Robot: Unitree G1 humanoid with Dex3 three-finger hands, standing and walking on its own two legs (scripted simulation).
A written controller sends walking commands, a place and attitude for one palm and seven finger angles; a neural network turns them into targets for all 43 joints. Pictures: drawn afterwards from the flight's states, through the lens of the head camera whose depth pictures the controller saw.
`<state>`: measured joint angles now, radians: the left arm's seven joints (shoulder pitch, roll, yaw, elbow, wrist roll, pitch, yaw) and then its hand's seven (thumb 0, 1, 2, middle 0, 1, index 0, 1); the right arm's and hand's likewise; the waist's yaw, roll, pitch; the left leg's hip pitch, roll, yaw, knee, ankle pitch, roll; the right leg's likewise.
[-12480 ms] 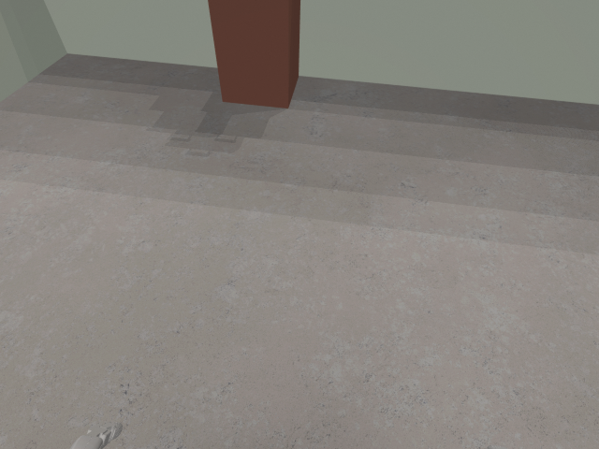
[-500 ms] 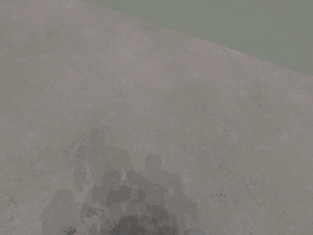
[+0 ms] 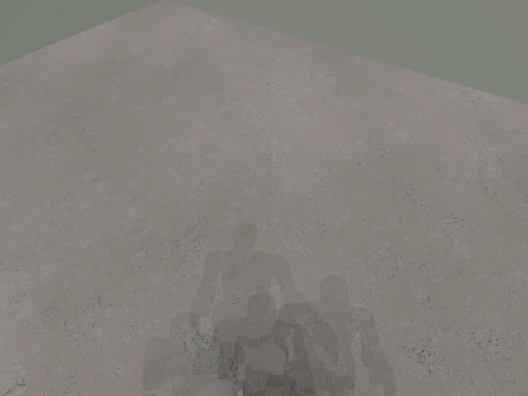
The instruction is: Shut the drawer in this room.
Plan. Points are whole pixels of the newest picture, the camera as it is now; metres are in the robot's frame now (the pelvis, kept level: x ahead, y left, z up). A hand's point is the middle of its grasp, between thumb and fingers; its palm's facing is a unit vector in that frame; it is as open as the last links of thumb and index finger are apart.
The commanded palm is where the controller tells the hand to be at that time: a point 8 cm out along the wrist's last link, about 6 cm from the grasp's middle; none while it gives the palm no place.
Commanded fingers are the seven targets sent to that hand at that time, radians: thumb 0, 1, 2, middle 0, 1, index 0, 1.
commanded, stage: turn or walk to find it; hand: left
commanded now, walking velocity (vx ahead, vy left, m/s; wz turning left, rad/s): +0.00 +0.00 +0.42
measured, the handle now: out of the picture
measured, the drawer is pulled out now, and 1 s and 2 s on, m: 0.24 0.24 0.24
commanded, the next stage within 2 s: none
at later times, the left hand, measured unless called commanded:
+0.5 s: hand out of the picture -0.02 +0.29 -0.18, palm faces +0.26 -0.94 -0.24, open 7.4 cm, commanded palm none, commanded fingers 0.00 0.90 0.90 -0.20 -0.30 -0.20 -0.30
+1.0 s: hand out of the picture -0.03 +0.21 -0.14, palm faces +0.40 -0.87 -0.28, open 7.4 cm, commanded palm none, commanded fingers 0.00 0.90 0.90 -0.20 -0.30 -0.20 -0.30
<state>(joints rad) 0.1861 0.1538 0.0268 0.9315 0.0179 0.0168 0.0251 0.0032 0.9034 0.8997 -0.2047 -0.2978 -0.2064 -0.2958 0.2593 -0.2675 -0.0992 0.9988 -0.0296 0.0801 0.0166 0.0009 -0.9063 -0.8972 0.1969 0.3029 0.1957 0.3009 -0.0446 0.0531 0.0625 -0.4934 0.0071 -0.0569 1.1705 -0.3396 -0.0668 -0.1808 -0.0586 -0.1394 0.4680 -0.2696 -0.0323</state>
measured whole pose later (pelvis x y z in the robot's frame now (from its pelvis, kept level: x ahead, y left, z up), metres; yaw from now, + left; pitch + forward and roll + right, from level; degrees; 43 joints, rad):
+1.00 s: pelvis -0.04 +0.00 +0.00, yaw +26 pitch -1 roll +2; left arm 0.17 0.15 0.03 0.92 0.02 0.02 0.02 0.00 0.90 0.90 -0.20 -0.30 -0.21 -0.30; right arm 0.26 -0.26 -0.10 1.01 -0.03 0.08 0.02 0.00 -0.91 -0.90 0.20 0.30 0.20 0.30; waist -0.05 0.06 0.08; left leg -0.49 -0.01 -0.05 1.18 -0.36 -0.06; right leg -0.19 -0.07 -0.16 0.49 -0.28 -0.03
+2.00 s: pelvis -0.09 -0.03 +0.00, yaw +50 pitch -1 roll +2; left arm 0.18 0.15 0.03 0.92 0.02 0.03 0.03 0.00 0.90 0.90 -0.20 -0.30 -0.21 -0.30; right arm 0.27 -0.25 -0.10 1.00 -0.03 0.08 0.02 0.00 -0.91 -0.90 0.20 0.30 0.20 0.30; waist -0.05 0.06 0.06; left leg -0.51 -0.05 -0.06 1.11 -0.37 -0.04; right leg -0.20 -0.05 -0.11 0.49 -0.28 -0.04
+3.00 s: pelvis -0.12 -0.06 -0.01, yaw +76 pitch +0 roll +1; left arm 0.11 0.17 0.03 0.90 0.02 0.01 0.02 0.00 0.91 0.90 -0.20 -0.30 -0.20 -0.30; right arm 0.26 -0.23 -0.08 1.00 -0.02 0.07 0.00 0.00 -0.90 -0.90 0.20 0.30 0.20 0.30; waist -0.05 0.06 0.08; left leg -0.42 -0.08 -0.09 0.87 -0.45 -0.02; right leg -0.24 -0.03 -0.09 0.55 -0.31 -0.03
